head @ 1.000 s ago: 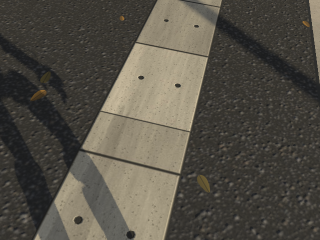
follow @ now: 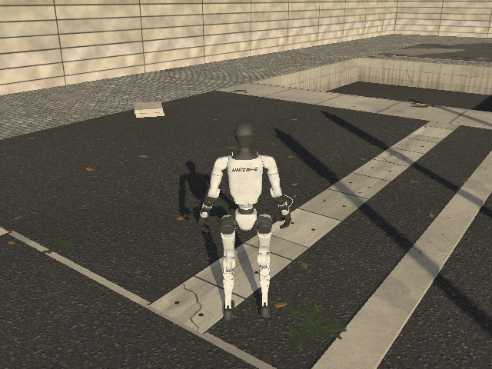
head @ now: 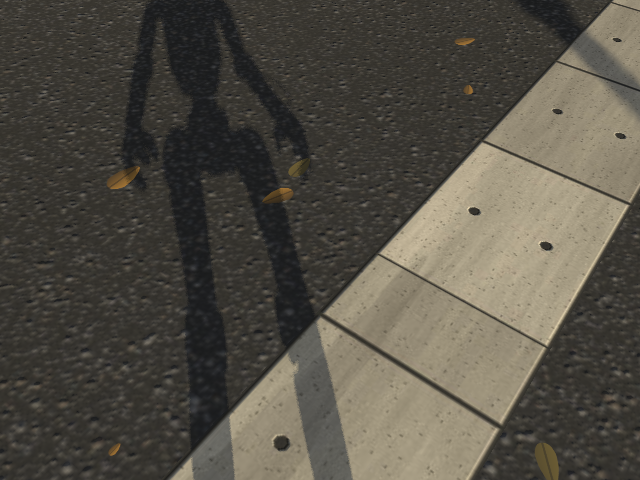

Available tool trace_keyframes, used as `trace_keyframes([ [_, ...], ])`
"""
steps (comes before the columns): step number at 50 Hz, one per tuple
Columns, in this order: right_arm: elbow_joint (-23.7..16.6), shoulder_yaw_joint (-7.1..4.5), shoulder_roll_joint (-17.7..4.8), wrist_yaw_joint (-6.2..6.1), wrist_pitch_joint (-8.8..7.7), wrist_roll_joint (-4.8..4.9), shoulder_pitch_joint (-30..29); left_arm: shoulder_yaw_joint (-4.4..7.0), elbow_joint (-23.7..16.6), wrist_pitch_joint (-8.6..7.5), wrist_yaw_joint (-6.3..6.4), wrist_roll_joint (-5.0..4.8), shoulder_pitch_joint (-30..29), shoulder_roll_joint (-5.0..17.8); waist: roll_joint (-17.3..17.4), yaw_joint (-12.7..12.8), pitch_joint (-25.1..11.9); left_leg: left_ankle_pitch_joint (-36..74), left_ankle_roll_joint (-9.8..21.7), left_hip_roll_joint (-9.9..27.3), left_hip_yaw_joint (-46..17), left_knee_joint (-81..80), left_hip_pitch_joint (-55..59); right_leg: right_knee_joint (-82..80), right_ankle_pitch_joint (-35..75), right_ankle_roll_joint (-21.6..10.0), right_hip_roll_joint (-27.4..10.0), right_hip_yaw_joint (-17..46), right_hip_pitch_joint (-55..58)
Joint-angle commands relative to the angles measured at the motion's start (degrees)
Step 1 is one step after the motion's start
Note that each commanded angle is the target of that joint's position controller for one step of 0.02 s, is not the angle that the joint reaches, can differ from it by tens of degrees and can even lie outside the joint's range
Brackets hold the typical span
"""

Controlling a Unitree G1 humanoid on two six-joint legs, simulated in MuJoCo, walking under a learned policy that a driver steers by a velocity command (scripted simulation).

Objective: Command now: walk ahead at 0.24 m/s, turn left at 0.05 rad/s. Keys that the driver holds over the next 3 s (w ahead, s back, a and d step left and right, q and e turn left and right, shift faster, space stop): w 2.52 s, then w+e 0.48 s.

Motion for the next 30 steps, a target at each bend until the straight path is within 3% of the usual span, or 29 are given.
trace_keyframes([
  [1, -1.53, -3.32, -11.69, -0.81, -1.9, 0.66, 4.23, 1.64, -5.85, -2.97, -1.0, -1.19, -7.35, 6.03, 11.55, -3.43, 7.24, -18.24, 12.42, 19.37, -26.88, -19.74, 6.28, 9.75, -5.51, -3.03, -3.45, 2.89, -21.68],
  [3, -2.31, -3.4, -11.46, -0.66, -2.26, 1.36, 2.09, 1.22, -5.15, -3.95, -1.97, -0.78, -7.27, 4.86, 8.67, -2.66, 5.44, -10.71, 10.58, 16.61, -20.51, -19.21, 6.4, 3.14, -1.3, -3.47, -3.63, 1.28, -17.58],
  [5, -2.8, -3.78, -12.37, -0.17, -2.18, 1.56, 0.44, 0.81, -3.87, -4.3, -2.68, -0.32, -5.44, 3.99, 8.35, -1.35, 3.0, -4.32, 9.52, 13.39, -14.07, -18.1, 1.29, -3.52, 5.51, -2.67, -1.62, -1.57, -6.83],
  [7, -2.72, -3.71, -11.79, 0.33, -1.89, 1.74, -0.22, 1.14, -0.93, -4.09, -2.88, -0.24, 0.81, 4.48, 7.46, 2.0, 1.08, -3.57, 8.23, 11.25, -10.0, -14.34, -6.27, -9.84, 15.42, -1.5, 1.3, -4.52, 6.97],
  [8, -2.56, -3.24, -10.26, 0.49, -1.91, 1.34, 0.45, 1.63, 0.89, -3.77, -2.59, -0.34, 5.11, 5.3, 6.35, 3.71, 0.14, -4.25, 7.18, 9.93, -8.79, -11.05, -9.99, -10.28, 15.0, -1.24, 2.37, -4.76, 13.24],
  [9, -2.52, -2.41, -7.84, 0.68, -2.17, 0.9, 0.47, 2.2, 1.99, -3.66, -2.09, -0.68, 9.88, 6.74, 3.77, 5.99, -0.64, -3.52, 4.96, 7.46, -5.89, -3.3, -14.33, -12.51, 12.25, -2.42, -0.25, -0.71, 19.33],
  [10, -3.96, -0.96, -3.14, 0.85, -2.65, -0.31, -0.08, 3.06, 2.34, -3.7, -1.35, -0.25, 15.91, 11.77, -10.17, 7.42, -3.0, -8.77, 0.24, 1.69, 0.97, 18.77, -21.11, -20.69, 5.23, -6.97, -13.39, 17.73, 24.17],
  [11, -6.75, -1.67, -5.02, 0.29, -3.74, 1.6, 0.66, 3.73, 2.33, -4.26, -2.12, 0.65, 16.67, 16.18, -18.15, 6.22, -3.69, -16.62, -0.77, -3.03, -1.06, 32.08, -31.74, -30.95, -11.13, -15.76, -22.05, 42.19, 25.18],
  [12, -6.02, -2.77, -9.57, 0.06, -4.5, 3.02, 0.38, 2.59, 0.76, -4.93, -2.28, 0.69, 11.08, 12.31, -9.9, 4.48, 1.69, -12.6, 0.39, 1.89, -4.56, 38.28, -36.41, -32.24, -18.39, -15.85, -22.29, 41.14, 21.54],
  [13, -5.7, -3.11, -10.89, 0.28, -4.92, 3.1, -0.46, 1.72, -0.26, -5.34, -2.19, 0.62, 7.91, 9.15, -7.64, 3.5, 5.11, -6.27, 1.57, 4.24, -3.9, 38.5, -37.87, -32.0, -14.95, -13.58, -19.62, 34.35, 19.05],
  [14, -4.66, -3.09, -9.98, 0.33, -5.06, 2.36, -0.05, 1.25, -0.98, -5.5, -2.23, 1.01, 5.85, 8.16, -5.13, 2.38, 5.22, -1.39, 1.76, 6.04, -2.96, 37.38, -36.47, -31.87, -7.86, -11.87, -16.84, 28.45, 17.52],
  [16, -4.48, -3.21, -8.76, 0.84, -5.02, 1.08, -0.79, 0.61, -1.18, -5.31, -2.03, 1.25, 5.52, 6.74, -4.43, 1.7, 4.71, 5.28, 1.14, 7.98, -2.01, 33.26, -33.2, -32.37, 5.15, -9.97, -13.07, 19.59, 15.64],
  [20, -6.02, -2.75, -6.36, 1.41, -4.46, 0.7, -4.44, 0.41, 0.07, -4.88, -1.31, 0.97, 9.12, 7.03, -2.51, 2.37, 3.76, 12.54, -1.68, 7.53, 1.06, 25.49, -34.11, -33.0, 25.72, -10.57, -10.94, 10.9, 16.88],
  [24, -8.85, -1.49, -3.89, 2.2, -5.02, 1.11, -12.41, 0.25, 0.69, -4.12, -0.33, 0.82, 11.09, 7.45, -2.57, 4.41, 5.49, 21.65, -2.74, 5.68, 3.88, 10.38, -29.1, -34.73, 29.45, -9.62, -8.76, 5.08, 13.52],
  [27, -10.61, -1.1, -3.68, 3.17, -5.45, 1.46, -17.33, 0.37, 1.95, -3.63, -0.13, 0.41, 14.36, 7.7, -2.0, 5.58, 7.35, 23.98, -2.01, 4.24, 4.47, 3.97, -27.67, -34.76, 29.72, -10.17, -10.35, 4.52, 15.54],
  [30, -11.94, -1.21, -4.74, 4.1, -5.95, 1.64, -19.34, 0.84, 2.56, -2.9, 0.0, 0.09, 15.19, 8.08, -2.57, 4.23, 7.32, 20.89, 0.41, 3.43, 3.82, 0.6, -27.71, -31.35, 37.04, -9.81, -13.01, 4.32, 21.52],
])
